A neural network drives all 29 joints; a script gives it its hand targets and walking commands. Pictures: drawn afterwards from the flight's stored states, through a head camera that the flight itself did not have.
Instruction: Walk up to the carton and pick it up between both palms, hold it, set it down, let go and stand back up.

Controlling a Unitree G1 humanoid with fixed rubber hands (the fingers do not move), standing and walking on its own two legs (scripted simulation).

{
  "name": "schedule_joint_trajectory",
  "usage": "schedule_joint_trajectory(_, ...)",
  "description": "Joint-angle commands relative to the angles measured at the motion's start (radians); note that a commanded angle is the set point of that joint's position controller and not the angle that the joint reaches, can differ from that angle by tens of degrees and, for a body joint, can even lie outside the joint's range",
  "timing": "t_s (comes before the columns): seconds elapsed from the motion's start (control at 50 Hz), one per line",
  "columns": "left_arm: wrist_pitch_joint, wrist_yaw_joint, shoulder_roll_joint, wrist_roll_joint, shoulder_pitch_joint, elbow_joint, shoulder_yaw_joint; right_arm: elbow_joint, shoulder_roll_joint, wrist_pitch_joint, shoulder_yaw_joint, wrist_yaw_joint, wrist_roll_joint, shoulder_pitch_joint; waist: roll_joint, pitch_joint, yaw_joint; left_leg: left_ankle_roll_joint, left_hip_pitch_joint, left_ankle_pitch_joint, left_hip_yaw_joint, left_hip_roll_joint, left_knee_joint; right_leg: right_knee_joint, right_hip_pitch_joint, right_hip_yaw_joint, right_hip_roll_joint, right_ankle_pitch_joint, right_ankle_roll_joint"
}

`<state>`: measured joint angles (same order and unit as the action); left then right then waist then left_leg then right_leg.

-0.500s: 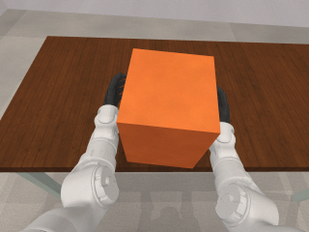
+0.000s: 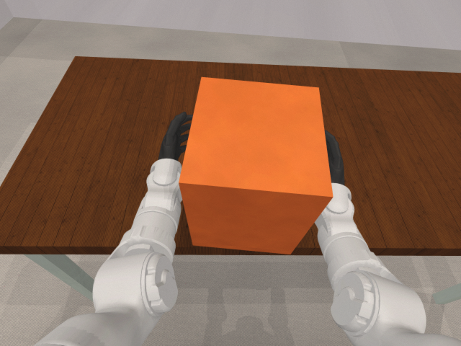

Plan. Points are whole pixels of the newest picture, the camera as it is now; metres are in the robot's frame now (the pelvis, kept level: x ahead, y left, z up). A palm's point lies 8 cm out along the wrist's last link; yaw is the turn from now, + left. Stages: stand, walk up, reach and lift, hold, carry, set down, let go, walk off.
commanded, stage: reach and lift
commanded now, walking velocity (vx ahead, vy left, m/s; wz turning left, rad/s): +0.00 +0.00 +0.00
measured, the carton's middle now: (249, 173) +0.40 +0.04 +0.05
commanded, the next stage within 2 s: none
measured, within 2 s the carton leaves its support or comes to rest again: neither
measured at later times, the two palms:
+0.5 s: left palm (176, 136) +0.40 +0.17 +0.13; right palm (351, 163) +0.39 -0.12 +0.12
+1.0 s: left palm (172, 134) +0.37 +0.17 +0.17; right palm (367, 163) +0.37 -0.13 +0.16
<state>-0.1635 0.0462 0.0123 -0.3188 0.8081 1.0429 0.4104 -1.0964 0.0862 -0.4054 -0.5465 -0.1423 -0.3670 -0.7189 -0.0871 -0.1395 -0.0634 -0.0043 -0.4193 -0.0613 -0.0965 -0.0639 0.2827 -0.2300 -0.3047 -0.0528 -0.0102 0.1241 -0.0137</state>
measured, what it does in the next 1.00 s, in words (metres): stands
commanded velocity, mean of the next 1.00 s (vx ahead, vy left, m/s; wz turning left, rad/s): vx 0.00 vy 0.00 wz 0.00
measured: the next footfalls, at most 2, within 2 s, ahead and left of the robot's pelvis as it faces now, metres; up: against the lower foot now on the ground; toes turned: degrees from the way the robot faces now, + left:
none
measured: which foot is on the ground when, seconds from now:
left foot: down 0.00-1.00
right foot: down 0.00-1.00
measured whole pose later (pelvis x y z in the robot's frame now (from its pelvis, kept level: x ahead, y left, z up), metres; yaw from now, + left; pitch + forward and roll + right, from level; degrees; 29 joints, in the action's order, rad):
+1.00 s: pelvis -0.01 +0.00 +0.00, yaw +2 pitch -6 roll -1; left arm 0.49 0.04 -0.01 -0.32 0.70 0.41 0.26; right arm -0.77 0.00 0.06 -0.12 -0.15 0.09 -0.68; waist -0.11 0.02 0.05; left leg -0.01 -0.12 -0.10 -0.06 -0.05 0.32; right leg -0.27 0.01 -0.08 -0.02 0.18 -0.01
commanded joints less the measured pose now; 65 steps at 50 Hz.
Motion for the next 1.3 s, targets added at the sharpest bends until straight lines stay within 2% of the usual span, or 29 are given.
schedule_joint_trajectory(0.0, -0.068, -0.114, -0.633, 0.017, 0.675, -0.086, -0.318, 0.114, 0.498, -0.076, 0.396, 0.150, -0.054, -0.786, 0.121, -0.691, 0.003, -0.050, 0.427, 0.378, -0.041, 0.029, 0.088, -0.050, 0.158, -0.046, 0.051, -0.336, 0.016)
schedule_joint_trajectory(0.06, -0.063, -0.115, -0.629, 0.041, 0.714, -0.093, -0.341, 0.118, 0.507, -0.050, 0.432, 0.146, -0.016, -0.796, 0.111, -0.685, 0.009, -0.044, 0.436, 0.341, -0.042, 0.031, 0.081, -0.045, 0.156, -0.035, 0.045, -0.317, 0.011)
schedule_joint_trajectory(0.14, -0.029, -0.124, -0.631, 0.057, 0.670, -0.115, -0.362, 0.123, 0.510, -0.006, 0.479, 0.132, 0.049, -0.766, 0.120, -0.643, 0.024, -0.043, 0.464, 0.388, -0.025, 0.038, 0.094, -0.049, 0.198, -0.020, 0.044, -0.391, 0.005)
schedule_joint_trajectory(0.22, 0.009, -0.136, -0.614, 0.068, 0.683, -0.105, -0.348, 0.188, 0.509, 0.032, 0.536, 0.132, 0.109, -0.833, 0.092, -0.584, -0.011, -0.022, 0.425, 0.288, -0.027, 0.045, 0.060, -0.049, 0.235, -0.012, 0.035, -0.343, -0.008)
schedule_joint_trajectory(0.28, 0.030, -0.135, -0.639, 0.089, 0.686, -0.145, -0.373, 0.227, 0.527, 0.062, 0.582, 0.131, 0.153, -0.851, 0.099, -0.596, -0.010, -0.020, 0.424, 0.289, -0.023, 0.049, 0.062, -0.059, 0.260, 0.002, 0.035, -0.377, -0.011)
schedule_joint_trajectory(0.3, 0.046, -0.141, -0.627, 0.093, 0.710, -0.153, -0.376, 0.224, 0.530, 0.082, 0.578, 0.125, 0.164, -0.853, 0.098, -0.556, 0.002, -0.020, 0.426, 0.276, -0.024, 0.052, 0.061, -0.054, 0.271, 0.005, 0.029, -0.379, -0.016)
schedule_joint_trajectory(0.34, 0.084, -0.156, -0.594, 0.088, 0.699, -0.159, -0.344, 0.238, 0.528, 0.119, 0.587, 0.121, 0.183, -0.856, 0.058, -0.490, -0.008, 0.003, 0.401, 0.177, -0.030, 0.058, 0.025, -0.042, 0.289, 0.011, 0.015, -0.310, -0.029)
schedule_joint_trajectory(0.36, 0.111, -0.161, -0.597, 0.079, 0.679, -0.154, -0.341, 0.235, 0.513, 0.136, 0.582, 0.120, 0.195, -0.857, 0.072, -0.458, -0.013, 0.004, 0.403, 0.153, -0.030, 0.058, 0.013, -0.034, 0.285, 0.014, 0.015, -0.270, -0.023)
schedule_joint_trajectory(0.38, 0.135, -0.164, -0.597, 0.077, 0.678, -0.166, -0.335, 0.263, 0.514, 0.148, 0.582, 0.117, 0.205, -0.874, 0.056, -0.447, -0.015, 0.009, 0.413, 0.138, -0.035, 0.061, 0.009, -0.024, 0.280, 0.012, 0.017, -0.239, -0.027)
schedule_joint_trajectory(0.44, 0.197, -0.169, -0.626, 0.095, 0.701, -0.238, -0.371, 0.332, 0.503, 0.177, 0.574, 0.113, 0.230, -0.925, 0.061, -0.464, 0.014, -0.002, 0.470, 0.165, -0.032, 0.060, 0.017, -0.011, 0.269, 0.004, 0.027, -0.223, -0.022)
schedule_joint_trajectory(0.46, 0.220, -0.172, -0.625, 0.093, 0.687, -0.260, -0.368, 0.329, 0.499, 0.195, 0.581, 0.110, 0.239, -0.910, 0.045, -0.453, 0.023, 0.000, 0.492, 0.179, -0.030, 0.061, 0.023, -0.009, 0.281, 0.005, 0.029, -0.242, -0.025)
schedule_joint_trajectory(0.48, 0.231, -0.175, -0.627, 0.103, 0.695, -0.308, -0.382, 0.359, 0.508, 0.201, 0.600, 0.105, 0.251, -0.901, 0.056, -0.490, 0.028, -0.002, 0.500, 0.216, -0.028, 0.066, 0.035, -0.020, 0.305, 0.005, 0.026, -0.299, -0.030)
schedule_joint_trajectory(0.52, 0.249, -0.173, -0.640, 0.112, 0.708, -0.379, -0.417, 0.367, 0.498, 0.214, 0.607, 0.105, 0.281, -0.882, 0.098, -0.511, 0.050, -0.022, 0.542, 0.279, -0.019, 0.067, 0.054, -0.021, 0.297, 0.001, 0.032, -0.318, -0.024)
schedule_joint_trajectory(0.56, 0.288, -0.183, -0.628, 0.102, 0.662, -0.409, -0.408, 0.409, 0.483, 0.234, 0.627, 0.098, 0.306, -0.882, 0.080, -0.479, 0.057, -0.019, 0.557, 0.298, -0.012, 0.070, 0.057, -0.021, 0.331, -0.001, 0.033, -0.354, -0.033)
schedule_joint_trajectory(0.62, 0.371, -0.192, -0.635, 0.083, 0.567, -0.437, -0.435, 0.445, 0.432, 0.267, 0.636, 0.090, 0.340, -0.858, 0.116, -0.381, 0.066, -0.032, 0.599, 0.293, 0.001, 0.068, 0.057, -0.002, 0.298, -0.018, 0.043, -0.261, -0.020)
schedule_joint_trajectory(0.66, 0.416, -0.197, -0.626, 0.083, 0.565, -0.465, -0.436, 0.443, 0.400, 0.290, 0.624, 0.086, 0.352, -0.858, 0.102, -0.338, 0.081, -0.029, 0.609, 0.245, 0.003, 0.066, 0.046, 0.023, 0.251, -0.029, 0.049, -0.146, -0.016)
schedule_joint_trajectory(0.68, 0.429, -0.194, -0.635, 0.091, 0.578, -0.513, -0.454, 0.463, 0.400, 0.296, 0.631, 0.088, 0.365, -0.859, 0.129, -0.342, 0.082, -0.034, 0.619, 0.249, 0.007, 0.065, 0.048, 0.021, 0.238, -0.034, 0.051, -0.128, -0.010)
schedule_joint_trajectory(0.74, 0.458, -0.181, -0.658, 0.116, 0.605, -0.621, -0.518, 0.510, 0.389, 0.307, 0.655, 0.086, 0.402, -0.867, 0.153, -0.386, 0.115, -0.059, 0.687, 0.329, 0.024, 0.062, 0.082, 0.015, 0.218, -0.044, 0.062, -0.160, -0.008)
schedule_joint_trajectory(0.8, 0.515, -0.174, -0.664, 0.110, 0.525, -0.614, -0.541, 0.587, 0.362, 0.334, 0.682, 0.082, 0.437, -0.887, 0.167, -0.347, 0.112, -0.059, 0.696, 0.296, 0.039, 0.060, 0.089, 0.023, 0.190, -0.050, 0.064, -0.109, -0.002)
schedule_joint_trajectory(0.84, 0.553, -0.172, -0.658, 0.104, 0.515, -0.654, -0.542, 0.583, 0.344, 0.363, 0.680, 0.083, 0.445, -0.872, 0.162, -0.299, 0.120, -0.052, 0.693, 0.227, 0.045, 0.057, 0.070, 0.024, 0.168, -0.061, 0.065, -0.044, -0.003)
schedule_joint_trajectory(0.9, 0.584, -0.171, -0.654, 0.114, 0.524, -0.748, -0.566, 0.614, 0.353, 0.387, 0.705, 0.083, 0.469, -0.834, 0.162, -0.319, 0.137, -0.057, 0.711, 0.254, 0.048, 0.061, 0.076, 0.012, 0.186, -0.060, 0.065, -0.090, -0.012)
schedule_joint_trajectory(0.96, 0.612, -0.164, -0.660, 0.135, 0.553, -0.792, -0.593, 0.692, 0.376, 0.408, 0.734, 0.085, 0.488, -0.886, 0.161, -0.350, 0.140, -0.049, 0.702, 0.223, 0.052, 0.067, 0.080, 0.004, 0.175, -0.058, 0.060, -0.083, -0.017)
schedule_joint_trajectory(1.0, 0.645, -0.164, -0.653, 0.121, 0.477, -0.753, -0.568, 0.703, 0.374, 0.434, 0.752, 0.082, 0.499, -0.870, 0.138, -0.293, 0.130, -0.030, 0.684, 0.188, 0.055, 0.070, 0.070, 0.008, 0.185, -0.049, 0.057, -0.079, -0.019)
schedule_joint_trajectory(1.08, 0.676, -0.163, -0.636, 0.131, 0.527, -0.798, -0.552, 0.736, 0.416, 0.473, 0.791, 0.080, 0.513, -0.914, 0.093, -0.318, 0.108, -0.002, 0.642, 0.119, 0.049, 0.077, 0.051, 0.000, 0.197, -0.040, 0.055, -0.050, -0.031)
schedule_joint_trajectory(1.14, 0.690, -0.155, -0.650, 0.163, 0.539, -0.839, -0.599, 0.811, 0.441, 0.487, 0.824, 0.072, 0.543, -0.943, 0.110, -0.388, 0.116, -0.001, 0.663, 0.167, 0.058, 0.080, 0.077, -0.017, 0.209, -0.033, 0.057, -0.121, -0.033)
schedule_joint_trajectory(1.18, 0.703, -0.159, -0.648, 0.154, 0.509, -0.799, -0.577, 0.822, 0.435, 0.503, 0.835, 0.062, 0.550, -0.956, 0.101, -0.351, 0.109, 0.007, 0.646, 0.148, 0.058, 0.085, 0.077, -0.011, 0.212, -0.024, 0.055, -0.127, -0.038)
schedule_joint_trajectory(1.24, 0.724, -0.168, -0.616, 0.119, 0.490, -0.788, -0.524, 0.742, 0.444, 0.544, 0.824, 0.056, 0.541, -0.890, 0.066, -0.253, 0.110, 0.027, 0.603, 0.064, 0.053, 0.089, 0.038, -0.003, 0.228, -0.019, 0.049, -0.085, -0.048)
schedule_joint_trajectory(1.26, 0.729, -0.176, -0.600, 0.125, 0.511, -0.785, -0.513, 0.727, 0.446, 0.555, 0.813, 0.053, 0.539, -0.888, 0.053, -0.249, 0.122, 0.032, 0.588, 0.024, 0.048, 0.092, 0.027, 0.004, 0.227, -0.011, 0.040, -0.061, -0.053)
schedule_joint_trajectory(1.28, 0.727, -0.179, -0.613, 0.143, 0.551, -0.812, -0.538, 0.744, 0.459, 0.554, 0.805, 0.053, 0.538, -0.913, 0.067, -0.272, 0.134, 0.028, 0.584, 0.010, 0.049, 0.093, 0.023, 0.002, 0.213, -0.014, 0.041, -0.044, -0.052)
